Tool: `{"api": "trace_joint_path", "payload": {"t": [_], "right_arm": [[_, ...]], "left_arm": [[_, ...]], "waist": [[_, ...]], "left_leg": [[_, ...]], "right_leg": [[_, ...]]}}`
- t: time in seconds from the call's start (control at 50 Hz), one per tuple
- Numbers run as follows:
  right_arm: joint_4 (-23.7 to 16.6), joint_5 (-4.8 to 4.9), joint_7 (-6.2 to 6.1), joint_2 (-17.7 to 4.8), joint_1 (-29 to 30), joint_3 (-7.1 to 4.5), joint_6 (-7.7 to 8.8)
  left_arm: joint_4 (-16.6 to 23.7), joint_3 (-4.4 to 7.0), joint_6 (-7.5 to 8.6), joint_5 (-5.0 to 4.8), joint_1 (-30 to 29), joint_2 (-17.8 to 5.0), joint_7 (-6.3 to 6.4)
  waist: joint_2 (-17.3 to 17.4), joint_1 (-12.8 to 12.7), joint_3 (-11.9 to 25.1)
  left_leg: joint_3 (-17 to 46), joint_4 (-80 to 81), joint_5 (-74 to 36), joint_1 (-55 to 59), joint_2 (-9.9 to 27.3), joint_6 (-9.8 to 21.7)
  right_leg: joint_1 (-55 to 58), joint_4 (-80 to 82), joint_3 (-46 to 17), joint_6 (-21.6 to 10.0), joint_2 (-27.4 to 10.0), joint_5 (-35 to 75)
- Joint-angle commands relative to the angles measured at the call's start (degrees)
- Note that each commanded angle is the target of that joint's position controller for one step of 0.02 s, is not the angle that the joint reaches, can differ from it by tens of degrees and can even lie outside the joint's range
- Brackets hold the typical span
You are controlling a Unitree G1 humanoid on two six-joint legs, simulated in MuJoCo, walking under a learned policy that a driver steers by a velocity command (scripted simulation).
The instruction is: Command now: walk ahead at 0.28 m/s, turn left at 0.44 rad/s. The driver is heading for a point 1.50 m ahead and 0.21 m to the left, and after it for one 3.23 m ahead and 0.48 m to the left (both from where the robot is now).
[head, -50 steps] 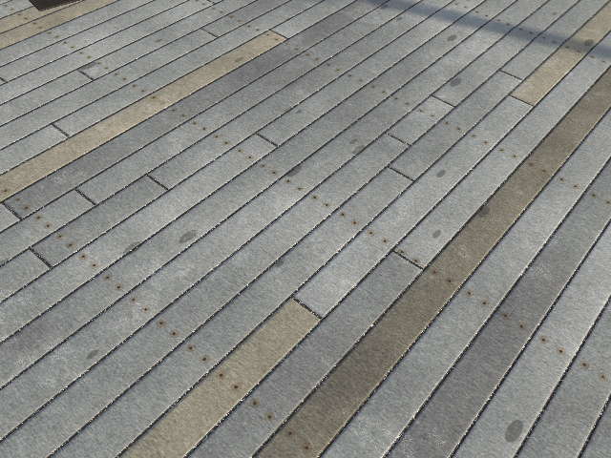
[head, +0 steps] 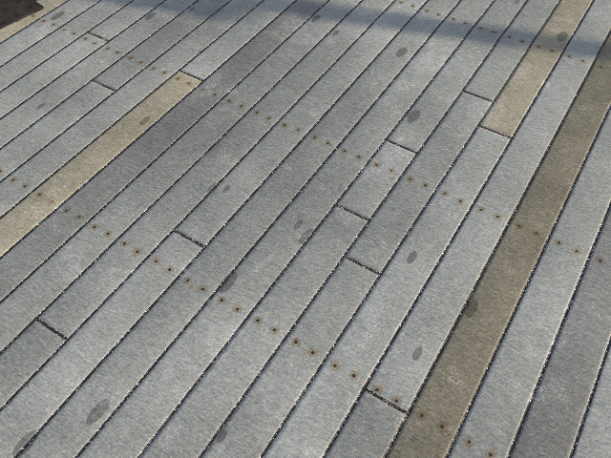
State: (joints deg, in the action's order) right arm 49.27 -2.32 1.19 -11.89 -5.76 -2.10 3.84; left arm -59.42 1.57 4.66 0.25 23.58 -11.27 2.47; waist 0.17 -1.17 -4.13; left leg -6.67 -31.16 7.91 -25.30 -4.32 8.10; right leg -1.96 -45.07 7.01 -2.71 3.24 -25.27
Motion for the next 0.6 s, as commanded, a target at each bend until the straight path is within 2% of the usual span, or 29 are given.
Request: {"api": "trace_joint_path", "payload": {"t": [0.02, 0.04, 0.06, 0.08, 0.1, 0.14, 0.2, 0.26, 0.3, 0.38, 0.44, 0.46, 0.5, 0.54, 0.56, 0.58, 0.6], "right_arm": [[1.36, 2.7, -0.48, -15.02, -17.76, -4.77, -0.67], [0.1, 2.72, -0.76, -12.33, -12.23, -3.99, -1.08], [-0.5, 2.39, -0.96, -8.83, -8.65, -3.07, -1.66], [-0.42, 2.67, -1.12, -7.0, -9.06, -2.5, -1.7], [-0.09, 2.6, -1.26, -6.77, -9.42, -2.24, -1.71], [-0.34, 1.9, -1.08, -9.62, -9.81, -2.92, -1.19], [-1.15, 1.79, -1.15, -11.3, -11.11, -3.4, -1.44], [-2.02, 2.13, -1.71, -11.63, -13.18, -3.66, -2.59], [-2.67, 2.05, -2.11, -12.06, -14.37, -3.93, -3.3], [-4.02, 1.45, -2.55, -12.6, -15.55, -4.4, -4.22], [-4.71, 0.89, -2.56, -12.22, -15.56, -4.25, -4.43], [-4.72, 0.75, -2.41, -12.08, -16.04, -4.17, -4.45], [-4.87, 0.43, -2.04, -11.84, -15.7, -4.0, -4.57], [-5.21, 0.31, -1.9, -11.85, -13.94, -3.89, -4.63], [-5.27, 0.7, -2.02, -11.55, -12.83, -3.71, -4.57], [-5.43, 1.04, -2.2, -9.1, -13.13, -2.9, -4.06], [-6.16, 1.3, -2.02, -3.53, -14.73, -1.32, -3.25]], "left_arm": [[7.33, 1.44, 1.02, 0.18, 0.51, -8.39, -0.44], [9.18, 1.39, 1.16, 0.12, -3.83, -7.96, -0.75], [9.48, 1.47, 1.05, 0.48, -4.5, -7.7, -0.99], [10.09, 1.89, 0.04, 1.55, -6.15, -8.33, -1.05], [10.43, 1.7, -1.46, 2.06, -4.66, -6.98, -1.16], [11.01, 1.32, -3.39, 2.05, -3.41, -5.15, -1.04], [13.07, 1.56, -4.26, 1.81, -6.22, -6.0, -0.98], [15.53, 1.85, -5.21, 1.65, -11.42, -7.29, -0.88], [16.97, 1.91, -5.72, 1.43, -14.39, -7.77, -0.81], [19.05, 1.68, -5.85, 0.99, -18.35, -8.24, -0.58], [19.34, 1.31, -5.44, 0.45, -18.06, -8.28, -0.42], [19.48, 1.13, -5.14, 0.46, -17.74, -8.22, -0.62], [19.88, 0.86, -4.54, 0.63, -17.75, -8.15, -1.16], [19.46, 0.67, -3.8, 0.66, -15.33, -7.85, -1.5], [18.49, 0.44, -3.16, 0.86, -12.25, -6.95, -1.4], [17.68, 0.37, -2.28, 1.38, -9.7, -7.21, -0.98], [17.34, 0.74, -1.61, 2.3, -6.5, -10.68, -0.38]], "waist": [[-0.77, 5.73, 24.37], [-0.03, 4.42, 15.2], [-3.15, 1.83, 8.86], [-4.15, 1.4, 4.85], [-2.47, -0.12, 4.33], [-0.71, -1.2, 5.67], [1.98, -0.65, 8.14], [3.97, 1.33, 8.91], [4.52, 2.46, 8.53], [5.33, 3.75, 6.93], [5.83, 3.96, 7.05], [5.73, 4.18, 7.94], [6.28, 4.26, 7.17], [6.4, 2.49, 4.89], [5.01, 0.14, 3.82], [1.98, -0.8, 4.04], [-9.96, -0.58, 6.31]], "left_leg": [[35.77, 4.45, -52.58, 42.73, 25.89, 19.7], [30.15, 7.87, -44.75, 33.38, 23.54, 17.11], [26.3, 11.73, -37.5, 24.58, 20.46, 14.0], [23.14, 13.06, -38.88, 18.48, 17.59, 11.47], [20.51, 13.8, -39.47, 14.46, 15.42, 10.1], [18.28, 13.44, -43.08, 11.13, 13.12, 9.26], [17.89, 11.95, -44.31, 12.57, 11.06, 6.5], [20.95, 11.32, -36.79, 15.79, 10.5, 3.26], [24.14, 11.35, -30.43, 18.07, 10.89, 2.59], [29.59, 10.64, -23.46, 21.46, 11.79, 3.76], [30.08, 8.52, -29.1, 22.4, 12.6, 4.83], [30.69, 8.72, -25.49, 22.04, 12.64, 5.26], [32.98, 9.92, -11.0, 19.42, 12.0, 5.72], [34.91, 10.29, 2.13, 14.34, 10.45, 4.61], [34.5, 8.65, 6.82, 10.4, 8.71, 3.2], [32.63, 5.23, 11.58, 5.9, 6.38, 1.01], [23.52, -8.61, 21.8, 0.59, 0.41, -2.08]], "right_leg": [[-32.8, -44.15, -11.21, 1.96, -1.37, -2.65], [-34.48, -40.56, -10.93, 2.01, -3.42, 1.22], [-33.68, -35.36, -10.27, 2.14, -4.98, 2.7], [-31.79, -31.45, -9.98, 2.61, -5.85, 3.46], [-28.69, -28.13, -9.6, 3.29, -6.05, 4.06], [-26.45, -23.98, -8.58, 4.44, -5.3, 5.19], [-28.43, -18.48, -8.09, 5.58, -5.28, 9.31], [-32.12, -15.35, -8.82, 6.23, -5.74, 11.97], [-34.45, -13.55, -9.77, 6.51, -5.88, 12.13], [-36.08, -8.57, -11.39, 6.34, -5.0, 9.37], [-32.28, -4.26, -10.91, 5.13, -3.91, 6.6], [-29.92, -2.58, -10.45, 4.68, -3.55, 5.57], [-25.27, 2.14, -9.75, 3.54, -2.73, 2.96], [-17.3, 11.55, -8.88, 2.15, -1.52, 1.81], [-10.34, 19.97, -7.88, 1.3, -1.14, 6.06], [-3.05, 25.69, -10.95, 0.28, -3.85, 7.73], [3.66, 32.41, -26.13, -2.22, -16.73, -0.83]]}}
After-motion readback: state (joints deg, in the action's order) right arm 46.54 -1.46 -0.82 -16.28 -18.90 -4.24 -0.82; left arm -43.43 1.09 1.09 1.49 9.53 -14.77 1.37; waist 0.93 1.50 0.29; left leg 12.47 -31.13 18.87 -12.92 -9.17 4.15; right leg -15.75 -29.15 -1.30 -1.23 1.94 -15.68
